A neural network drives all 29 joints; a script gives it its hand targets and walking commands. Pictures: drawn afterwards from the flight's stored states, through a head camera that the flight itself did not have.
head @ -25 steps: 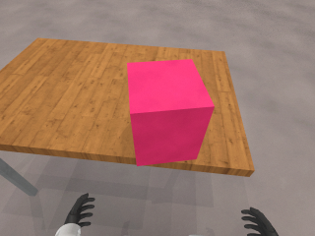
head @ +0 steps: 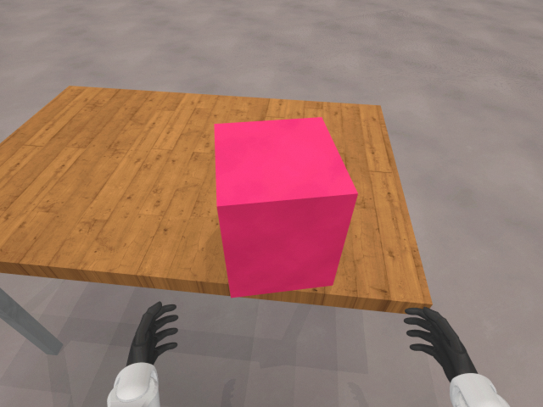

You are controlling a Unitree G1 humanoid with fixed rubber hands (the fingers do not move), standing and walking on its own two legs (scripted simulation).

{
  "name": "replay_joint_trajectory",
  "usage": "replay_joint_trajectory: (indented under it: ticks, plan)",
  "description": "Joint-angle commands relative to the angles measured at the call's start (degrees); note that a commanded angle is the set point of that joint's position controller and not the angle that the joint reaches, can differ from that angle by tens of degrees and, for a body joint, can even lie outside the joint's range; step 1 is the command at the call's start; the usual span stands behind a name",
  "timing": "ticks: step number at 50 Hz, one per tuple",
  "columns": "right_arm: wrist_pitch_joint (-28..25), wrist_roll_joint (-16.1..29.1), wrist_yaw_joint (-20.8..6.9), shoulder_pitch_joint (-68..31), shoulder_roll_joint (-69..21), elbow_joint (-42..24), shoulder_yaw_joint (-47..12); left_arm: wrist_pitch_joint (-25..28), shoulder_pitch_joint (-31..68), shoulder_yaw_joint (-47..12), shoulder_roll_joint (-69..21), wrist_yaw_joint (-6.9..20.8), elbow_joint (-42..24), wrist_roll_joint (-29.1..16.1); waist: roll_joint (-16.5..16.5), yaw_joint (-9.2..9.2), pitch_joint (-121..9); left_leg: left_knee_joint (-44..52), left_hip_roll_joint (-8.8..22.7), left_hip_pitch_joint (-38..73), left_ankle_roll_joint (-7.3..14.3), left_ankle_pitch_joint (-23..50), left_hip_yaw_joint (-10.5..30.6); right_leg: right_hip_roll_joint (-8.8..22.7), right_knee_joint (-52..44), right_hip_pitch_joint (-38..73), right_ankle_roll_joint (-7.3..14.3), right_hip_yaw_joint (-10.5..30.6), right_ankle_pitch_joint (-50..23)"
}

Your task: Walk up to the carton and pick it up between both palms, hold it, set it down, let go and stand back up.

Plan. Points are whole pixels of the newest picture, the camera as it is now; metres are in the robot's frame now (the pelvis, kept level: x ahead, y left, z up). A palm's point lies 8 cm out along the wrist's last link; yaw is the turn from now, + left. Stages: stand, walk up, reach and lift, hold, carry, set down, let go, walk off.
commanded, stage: reach and lift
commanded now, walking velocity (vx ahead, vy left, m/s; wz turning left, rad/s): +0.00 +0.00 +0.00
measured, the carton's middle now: (276, 208) +0.45 +0.02 +0.03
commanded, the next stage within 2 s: none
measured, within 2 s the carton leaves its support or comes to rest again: neither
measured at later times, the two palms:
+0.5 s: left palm (140, 314) +0.24 +0.22 +0.02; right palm (418, 323) +0.24 -0.19 +0.01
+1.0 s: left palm (141, 283) +0.27 +0.22 +0.06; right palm (422, 279) +0.28 -0.19 +0.06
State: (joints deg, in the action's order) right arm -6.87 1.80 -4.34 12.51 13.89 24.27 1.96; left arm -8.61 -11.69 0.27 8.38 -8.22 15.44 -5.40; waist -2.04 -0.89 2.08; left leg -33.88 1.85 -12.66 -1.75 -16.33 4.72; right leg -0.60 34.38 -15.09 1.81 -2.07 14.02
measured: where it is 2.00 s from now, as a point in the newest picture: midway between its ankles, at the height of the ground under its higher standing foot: outside the picture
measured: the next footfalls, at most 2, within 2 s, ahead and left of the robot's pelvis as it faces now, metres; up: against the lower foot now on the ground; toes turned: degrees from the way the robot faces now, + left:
none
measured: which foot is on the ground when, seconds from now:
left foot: down 0.00-1.00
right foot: down 0.00-1.00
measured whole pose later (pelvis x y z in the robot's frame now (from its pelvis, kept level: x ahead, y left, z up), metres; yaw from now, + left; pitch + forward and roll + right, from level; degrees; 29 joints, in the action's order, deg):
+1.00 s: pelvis +0.05 +0.02 +0.01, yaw +0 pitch -3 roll -1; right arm 3.7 11.5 -2.1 8.1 12.8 8.8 2.6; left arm -23.8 -11.5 -0.1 3.9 -13.6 -11.7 -7.0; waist -2.2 -0.9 0.7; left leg -28.2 2.0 -9.1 -2.2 -16.6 4.6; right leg -0.5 24.8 -9.5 0.6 -2.1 12.6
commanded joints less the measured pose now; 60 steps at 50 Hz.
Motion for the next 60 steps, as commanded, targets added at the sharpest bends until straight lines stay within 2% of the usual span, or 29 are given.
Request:
replay_joint_trajectory:
  ticks: [1,3,5,10,13,14,16,17,22,25,26,27,28,30,34,35,39,40,41,42,44,47,48,51,53,54,56,57,60]
  plan:
    - [0.26,8.68,0.13,-4.86,2.59,-18.58,1.95,1.52,7.97,-1.36,4.98,-2.67,-19.47,-1.08,-2.98,-0.95,-2.66,15.64,-4.11,1.0,1.42,-4.8,-5.63,4.25,-18.67,3.33,-0.29,6.54,17.1]
    - [-0.25,9.13,-0.51,-4.87,3.45,-20.44,3.49,1.86,5.62,-4.2,2.69,-3.31,-22.34,-1.5,0.96,-0.91,-3.59,19.87,-1.84,-3.62,1.25,-6.29,-4.48,1.38,-15.64,9.17,-0.44,3.37,8.62]
    - [-1.62,9.7,-0.71,-3.37,3.4,-21.75,3.0,3.75,3.99,-5.45,1.09,-3.35,-24.68,-1.69,0.46,-1.15,-5.7,19.84,-1.41,-3.23,0.98,-3.88,-4.09,0.32,-13.99,10.69,-0.36,2.31,3.15]
    - [-6.46,12.56,-0.99,1.11,4.33,-26.07,1.73,7.57,-2.15,-6.18,-0.91,-3.59,-29.28,-0.4,2.95,-1.85,-12.89,16.39,-1.6,3.09,-0.96,14.68,-4.73,-1.64,-12.49,13.97,0.39,1.11,-11.48]
    - [-9.53,13.16,-0.2,5.17,4.78,-25.96,0.12,9.88,-7.06,-6.23,-1.16,-2.53,-28.66,0.47,0.61,-1.22,-13.41,13.32,-2.38,6.76,-1.4,26.42,-4.99,-2.27,-13.17,15.13,0.06,1.46,-20.19]
    - [-10.25,13.94,-0.22,5.22,5.07,-25.82,-0.68,10.77,-6.5,-5.29,-0.7,-2.36,-29.64,1.36,1.78,-2.17,-15.04,13.01,-2.8,8.28,-1.75,28.3,-5.75,-2.07,-13.46,15.48,-0.19,1.62,-21.33]
    - [-11.43,14.15,0.03,6.43,5.39,-24.53,-1.25,11.42,-8.99,-5.67,-1.91,-2.15,-29.19,2.41,2.26,-2.48,-14.55,12.8,-3.01,10.05,-2.24,31.51,-5.41,-2.14,-13.88,15.61,0.13,1.95,-23.76]
    - [-11.94,13.96,0.14,7.02,5.6,-23.06,-1.05,11.84,-9.59,-6.27,-2.61,-1.86,-29.08,2.79,1.85,-1.52,-13.58,12.55,-3.07,10.05,-2.39,33.03,-5.28,-2.27,-14.15,15.54,0.26,1.78,-24.7]
    - [-12.76,15.54,0.61,1.06,7.69,-25.39,0.48,11.96,-5.53,-6.35,-2.0,-2.52,-33.92,3.27,3.47,-1.64,-13.59,13.02,-2.94,10.8,-3.27,32.08,-5.08,-2.77,-15.35,14.67,1.44,1.9,-21.0]
    - [-10.88,15.72,0.97,-0.85,8.28,-25.91,1.51,10.0,-4.21,-7.56,-2.78,-3.12,-34.79,2.46,3.55,-0.81,-11.8,13.39,-2.55,12.04,-3.61,31.52,-4.72,-2.93,-16.25,13.12,2.03,1.57,-19.79]
    - [-10.24,15.48,0.92,-2.18,8.5,-26.54,2.05,9.52,-1.54,-7.44,-2.31,-3.31,-36.07,1.68,3.0,-0.09,-12.16,13.71,-2.42,11.56,-3.42,28.6,-4.61,-2.85,-16.37,12.6,2.19,1.46,-17.37]
    - [-9.55,16.04,0.8,-3.82,8.83,-26.97,2.53,8.72,-0.39,-8.4,-2.97,-3.94,-38.15,1.68,5.41,0.1,-12.51,13.91,-1.98,12.38,-4.08,28.81,-4.19,-3.34,-16.21,11.7,2.89,1.1,-16.92]
    - [-8.44,16.27,0.65,-5.08,9.07,-27.1,2.8,7.44,0.83,-7.77,-2.86,-4.11,-36.84,1.38,5.06,-0.58,-11.79,14.66,-1.89,11.4,-3.85,26.12,-4.07,-3.11,-16.73,11.58,3.1,1.29,-14.7]
    - [-6.27,16.39,0.84,-8.07,10.08,-28.47,4.41,4.1,3.76,-8.82,-3.74,-4.76,-38.69,0.91,6.26,-0.04,-10.59,15.61,-1.35,10.38,-4.07,23.37,-3.96,-3.19,-16.43,11.03,3.25,0.73,-12.73]
    - [-1.65,16.94,0.91,-12.47,12.01,-32.15,5.61,-2.12,7.67,-9.01,-4.1,-5.45,-40.77,0.26,5.37,0.56,-8.28,16.99,-0.98,9.24,-3.45,16.02,-3.67,-2.92,-16.61,9.33,3.39,0.67,-8.69]
    - [-0.76,16.76,1.18,-15.4,11.45,-32.96,5.7,-3.29,11.89,-8.16,-2.99,-5.79,-41.08,-0.07,5.86,-0.28,-7.74,17.5,-1.14,7.81,-3.43,14.65,-3.74,-2.71,-16.36,9.09,3.06,0.88,-8.07]
    - [2.69,16.53,1.55,-17.99,12.18,-36.64,6.3,-7.22,15.15,-8.55,-2.65,-6.28,-43.35,-2.41,4.89,0.58,-7.07,17.61,-1.09,6.1,-3.2,12.56,-3.89,-2.6,-15.7,8.56,2.8,0.92,-7.78]
    - [3.66,16.58,1.61,-19.28,12.53,-36.56,5.98,-7.96,16.41,-7.7,-1.49,-6.51,-43.96,-2.26,5.67,0.1,-7.8,17.84,-1.17,6.26,-2.95,11.15,-4.08,-2.49,-15.59,8.46,2.62,1.19,-6.66]
    - [4.49,15.96,1.74,-18.95,12.37,-36.35,6.2,-8.96,16.54,-8.85,-2.1,-6.45,-44.67,-2.9,5.08,0.75,-7.65,18.05,-0.98,6.73,-2.84,11.16,-3.78,-2.55,-15.63,8.88,2.54,0.98,-7.33]
    - [5.47,16.28,1.93,-20.47,11.63,-36.54,5.52,-9.58,19.12,-7.88,-1.75,-6.89,-45.41,-2.72,6.34,0.1,-7.61,17.78,-1.2,5.65,-3.03,11.06,-4.2,-2.27,-15.19,9.0,2.54,1.68,-7.31]
    - [6.84,16.15,2.06,-19.55,12.84,-36.05,5.35,-11.02,18.44,-7.65,-2.33,-6.75,-45.87,-3.04,5.75,0.7,-8.54,17.56,-1.05,6.77,-2.63,12.74,-4.17,-2.5,-14.94,9.69,2.58,1.54,-9.2]
    - [9.49,16.91,2.99,-24.14,12.12,-35.32,4.41,-13.86,23.58,-6.43,-1.97,-6.79,-45.92,-2.66,6.8,-0.07,-8.47,17.5,-1.13,6.46,-2.7,13.38,-4.26,-2.23,-14.96,10.4,2.38,2.16,-8.82]
    - [10.31,16.74,3.15,-25.74,12.42,-34.67,4.77,-14.89,24.55,-6.22,-1.69,-6.9,-46.26,-3.05,7.13,0.52,-8.96,17.58,-1.02,6.95,-2.64,12.99,-4.26,-2.3,-15.18,10.53,2.35,2.05,-8.99]
    - [12.02,17.19,4.34,-28.36,13.27,-34.23,4.37,-17.96,27.05,-4.24,-2.0,-6.76,-45.94,-2.45,6.58,-0.24,-9.97,16.47,-0.91,7.91,-3.04,18.18,-4.52,-2.75,-15.01,11.67,2.25,2.13,-11.96]
    - [12.86,17.89,5.02,-30.97,14.2,-34.51,4.23,-20.24,28.77,-3.45,-1.97,-6.9,-47.75,-2.12,7.49,0.47,-12.51,15.44,-1.17,10.07,-3.46,22.81,-4.37,-3.19,-14.61,13.05,2.28,1.86,-15.56]
    - [13.43,18.4,5.3,-33.13,13.89,-34.18,3.4,-20.93,31.07,-2.33,-1.72,-6.72,-46.98,-1.95,6.65,0.3,-13.03,15.07,-1.12,10.05,-3.15,23.06,-4.34,-3.09,-14.58,12.8,2.13,2.23,-15.1]
    - [14.5,18.3,5.63,-36.27,15.41,-33.12,4.15,-22.95,33.67,-2.67,-1.63,-6.95,-46.95,-2.37,7.92,0.44,-13.56,15.24,-0.9,10.73,-3.26,22.71,-4.38,-3.27,-14.51,11.7,2.16,1.59,-14.1]
    - [14.92,18.43,6.01,-36.47,14.94,-33.9,3.36,-24.13,33.11,-1.56,-1.94,-6.91,-46.17,-1.76,7.44,-0.47,-12.88,15.03,-1.12,10.68,-3.27,24.31,-4.65,-3.44,-14.29,12.77,1.95,1.91,-15.9]
    - [15.86,18.78,6.67,-40.72,16.07,-33.68,3.01,-26.23,37.19,-0.1,-0.94,-6.98,-47.25,-1.85,7.2,0.01,-16.08,14.07,-1.4,10.93,-3.3,26.42,-4.58,-3.71,-13.8,13.4,1.64,1.76,-17.13]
